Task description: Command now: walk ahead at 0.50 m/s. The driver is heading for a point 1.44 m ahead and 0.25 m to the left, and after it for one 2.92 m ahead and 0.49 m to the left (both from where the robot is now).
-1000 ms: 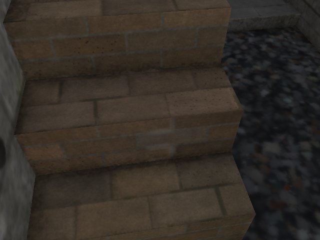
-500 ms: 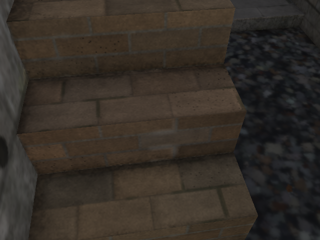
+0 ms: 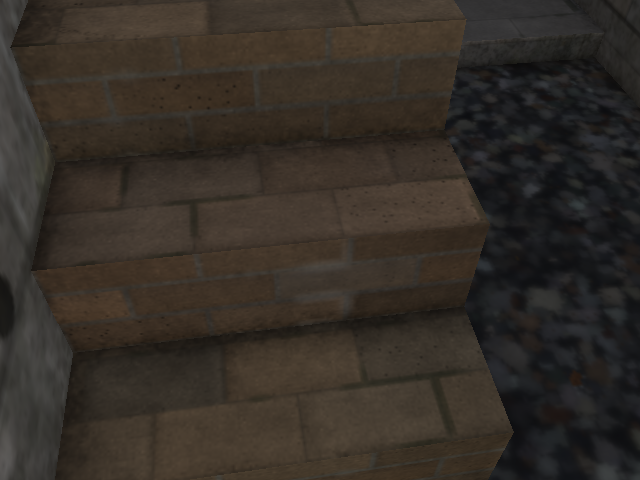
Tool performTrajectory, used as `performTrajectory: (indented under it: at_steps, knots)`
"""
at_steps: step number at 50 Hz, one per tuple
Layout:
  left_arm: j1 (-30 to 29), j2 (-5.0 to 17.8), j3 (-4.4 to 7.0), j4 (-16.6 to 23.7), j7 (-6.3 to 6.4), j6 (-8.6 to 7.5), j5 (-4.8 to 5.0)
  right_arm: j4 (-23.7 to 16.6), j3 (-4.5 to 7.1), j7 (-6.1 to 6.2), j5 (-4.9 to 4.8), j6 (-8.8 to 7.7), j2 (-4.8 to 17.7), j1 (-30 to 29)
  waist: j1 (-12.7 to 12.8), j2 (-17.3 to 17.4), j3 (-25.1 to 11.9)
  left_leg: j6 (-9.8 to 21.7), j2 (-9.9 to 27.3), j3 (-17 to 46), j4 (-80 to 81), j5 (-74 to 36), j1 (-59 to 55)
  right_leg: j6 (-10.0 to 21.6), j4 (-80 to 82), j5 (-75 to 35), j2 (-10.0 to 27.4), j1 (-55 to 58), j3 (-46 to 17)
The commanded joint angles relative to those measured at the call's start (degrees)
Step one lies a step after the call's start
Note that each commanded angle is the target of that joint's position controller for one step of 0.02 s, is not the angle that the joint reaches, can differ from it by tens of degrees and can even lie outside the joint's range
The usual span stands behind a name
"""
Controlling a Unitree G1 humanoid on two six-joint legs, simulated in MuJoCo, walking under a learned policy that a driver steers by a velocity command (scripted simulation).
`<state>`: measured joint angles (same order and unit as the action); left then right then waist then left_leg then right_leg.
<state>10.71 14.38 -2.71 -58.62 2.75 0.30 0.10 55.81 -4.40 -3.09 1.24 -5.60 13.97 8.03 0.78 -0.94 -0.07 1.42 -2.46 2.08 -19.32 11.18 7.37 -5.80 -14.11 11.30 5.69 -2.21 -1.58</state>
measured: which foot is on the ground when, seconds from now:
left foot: down 0.00-1.00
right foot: down 0.00-1.00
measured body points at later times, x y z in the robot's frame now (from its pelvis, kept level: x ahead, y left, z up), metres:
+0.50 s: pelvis -0.01 +0.00 +0.00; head -0.01 +0.01 +0.45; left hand +0.03 +0.26 -0.15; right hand +0.10 -0.24 -0.13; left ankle -0.01 +0.10 -0.75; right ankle -0.04 -0.18 -0.75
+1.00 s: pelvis -0.02 +0.00 +0.00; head -0.01 +0.01 +0.45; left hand -0.04 +0.26 -0.16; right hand +0.04 -0.23 -0.14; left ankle -0.01 +0.10 -0.75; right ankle -0.04 -0.18 -0.75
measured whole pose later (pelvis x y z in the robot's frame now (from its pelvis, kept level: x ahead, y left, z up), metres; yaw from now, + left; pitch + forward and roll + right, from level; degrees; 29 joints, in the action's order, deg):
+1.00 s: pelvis -0.02 +0.00 +0.00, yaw +0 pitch +0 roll +0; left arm 18.6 13.6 1.1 -61.5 4.1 2.0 0.9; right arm 54.3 -1.3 -2.7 1.0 -4.8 11.9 16.0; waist 0.9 -0.8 0.8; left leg 1.4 -2.3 2.1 -22.2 10.8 11.2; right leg -5.9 -17.7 11.4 5.4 -6.4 -2.5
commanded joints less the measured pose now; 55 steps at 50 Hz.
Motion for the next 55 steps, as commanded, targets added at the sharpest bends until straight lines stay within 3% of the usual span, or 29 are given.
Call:
performTrajectory:
  at_steps: [1,11,16,28,30,40,42,55]
  knots:
    - [-0.2,6.1,1.11,2.1,0.19,-0.47,0.0,-2.9,1.28,0.17,-0.08,-0.7,6.3,-1.9,0.0,0.9,-0.9,-1.0,6.5,6.1,2.8,-12.1,-1.2,1.2,1.4,-7.9,2.3,-2.0,-1.9]
    - [0.1,6.0,1.21,1.9,0.24,-0.46,0.01,-3.0,1.36,0.24,-0.11,-0.7,6.2,-1.7,0.0,0.9,-0.9,-1.0,6.5,6.2,2.7,-12.5,-1.3,1.2,1.3,-7.9,2.3,-2.1,-1.9]
    - [2.3,6.8,1.75,0.9,0.26,-0.31,0.03,-2.0,1.98,-0.28,-0.37,-0.74,7.0,0.4,0.2,1.2,-1.9,-1.2,6.7,5.6,1.0,-21.6,-2.9,1.0,-0.2,-9.5,2.0,-1.9,-1.6]
    - [5.5,6.6,2.96,-1.2,0.56,0.65,0.16,-0.7,2.99,-0.27,-0.44,-0.05,6.2,3.7,0.0,0.2,0.4,-1.1,6.2,5.0,1.1,-12.1,0.7,0.9,-1.0,-4.3,1.7,-4.3,-2.0]
    - [6.4,7.0,3.28,-1.9,0.73,1.09,0.45,-1.7,2.91,-0.25,-0.11,0.18,5.6,3.6,-0.5,1.4,2.3,-1.1,5.5,4.4,1.2,-9.9,1.9,1.2,-0.7,-4.6,1.4,-5.4,-2.4]
    - [9.6,5.9,4.26,-3.2,1.43,2.05,0.26,-2.5,3.58,0.23,-0.42,0.36,4.7,7.7,-0.1,0.9,2.7,-1.1,5.6,5.5,2.2,-3.9,4.4,1.3,-1.1,-2.1,1.3,-5.2,-2.8]
    - [9.7,5.7,4.38,-2.4,1.34,1.62,0.89,-3.4,3.83,0.41,-0.06,0.31,4.6,6.7,0.3,0.6,3.9,-0.3,5.7,6.2,2.9,0.5,5.8,2.1,-0.6,-0.6,1.2,-6.2,-2.5]
    - [12.2,5.5,5.52,-1.2,1.62,2.04,0.8,-5.3,4.51,0.91,-0.24,0.25,2.9,9.8,0.3,1.8,2.0,0.2,5.6,6.3,2.3,-4.9,4.0,1.5,-1.4,-1.9,1.2,-6.4,-2.8]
